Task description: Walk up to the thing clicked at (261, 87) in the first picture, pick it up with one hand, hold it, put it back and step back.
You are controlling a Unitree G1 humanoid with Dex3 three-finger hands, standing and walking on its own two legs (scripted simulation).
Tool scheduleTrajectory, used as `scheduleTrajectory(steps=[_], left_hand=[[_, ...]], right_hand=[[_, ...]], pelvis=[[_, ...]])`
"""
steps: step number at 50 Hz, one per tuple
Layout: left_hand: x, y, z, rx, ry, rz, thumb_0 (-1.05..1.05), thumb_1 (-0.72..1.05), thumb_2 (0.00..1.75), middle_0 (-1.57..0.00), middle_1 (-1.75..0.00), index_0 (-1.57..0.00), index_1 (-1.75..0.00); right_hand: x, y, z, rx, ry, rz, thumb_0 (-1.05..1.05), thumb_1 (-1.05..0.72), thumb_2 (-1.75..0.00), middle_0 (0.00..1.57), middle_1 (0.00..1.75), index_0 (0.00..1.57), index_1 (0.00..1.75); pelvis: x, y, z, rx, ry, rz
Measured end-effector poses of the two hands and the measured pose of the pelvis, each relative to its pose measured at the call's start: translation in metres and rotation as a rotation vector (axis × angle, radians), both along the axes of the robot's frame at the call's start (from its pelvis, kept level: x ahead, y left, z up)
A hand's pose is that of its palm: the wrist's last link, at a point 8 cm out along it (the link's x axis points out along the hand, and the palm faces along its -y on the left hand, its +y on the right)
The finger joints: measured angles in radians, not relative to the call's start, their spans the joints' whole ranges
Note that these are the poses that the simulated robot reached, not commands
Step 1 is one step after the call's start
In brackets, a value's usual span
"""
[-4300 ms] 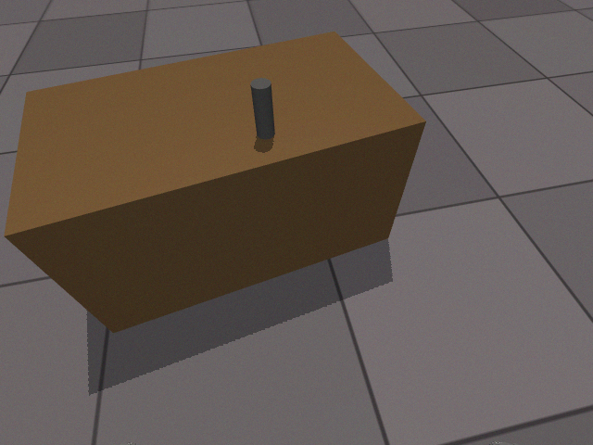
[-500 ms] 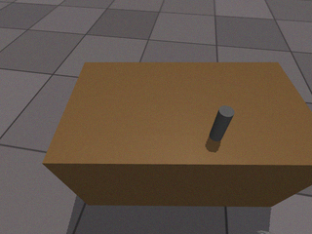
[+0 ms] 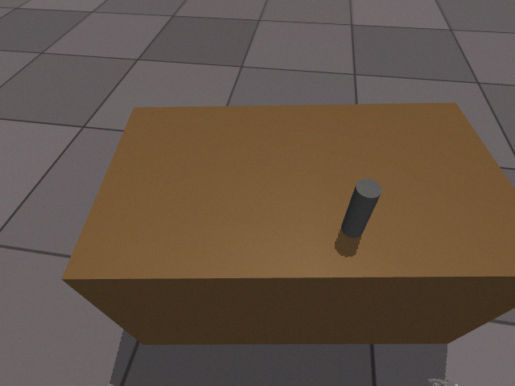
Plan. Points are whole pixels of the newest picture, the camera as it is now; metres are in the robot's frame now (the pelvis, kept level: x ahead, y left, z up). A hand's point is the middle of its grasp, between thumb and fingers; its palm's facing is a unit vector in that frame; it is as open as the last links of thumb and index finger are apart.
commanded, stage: stand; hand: right
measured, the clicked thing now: (359, 210) +0.47 -0.21 -0.10
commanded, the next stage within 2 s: go down in 1.54 s
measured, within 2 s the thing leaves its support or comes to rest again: neither
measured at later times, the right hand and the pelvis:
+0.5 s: hand out of the picture +0.07 -0.26 -0.16, palm faces -0.02 +0.94 -0.34, open 7.4 cm; pelvis +0.00 +0.00 +0.00, yaw +0 degrees
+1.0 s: hand out of the picture +0.07 -0.25 -0.16, palm faces -0.02 +0.94 -0.34, open 7.4 cm; pelvis +0.00 +0.00 +0.00, yaw -1 degrees
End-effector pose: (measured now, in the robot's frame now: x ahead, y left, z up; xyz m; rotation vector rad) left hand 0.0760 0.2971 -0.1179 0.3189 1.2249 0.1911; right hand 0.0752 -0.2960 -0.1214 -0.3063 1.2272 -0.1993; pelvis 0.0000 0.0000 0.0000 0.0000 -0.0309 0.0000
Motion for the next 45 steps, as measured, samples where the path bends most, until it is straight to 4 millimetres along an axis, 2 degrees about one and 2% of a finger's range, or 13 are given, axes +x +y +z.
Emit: scheduleTrajectory(steps=[21,45], left_hand=[[-0.007,-0.004,-0.003,-0.002,0.024,0.004,0.00,0.90,0.90,-0.20,-0.30,-0.20,-0.30],[-0.006,0.001,-0.002,0.001,0.023,-0.003,0.00,0.90,0.90,-0.20,-0.30,-0.20,-0.30]], right_hand=[[-0.005,-0.004,0.000,-0.002,0.020,-0.004,0.00,-0.90,-0.90,0.20,0.30,0.20,0.30],[-0.010,-0.001,0.000,-0.001,0.026,-0.006,0.00,-0.90,-0.90,0.20,0.30,0.20,0.30]], pelvis=[[0.002,-0.004,0.000,-0.002,0.000,-0.004],[0.002,-0.001,0.000,0.001,0.001,-0.008]])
